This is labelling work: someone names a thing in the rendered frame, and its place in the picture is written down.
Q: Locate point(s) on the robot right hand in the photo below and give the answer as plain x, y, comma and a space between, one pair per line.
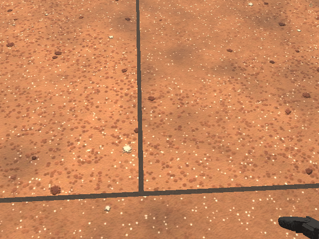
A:
306, 225

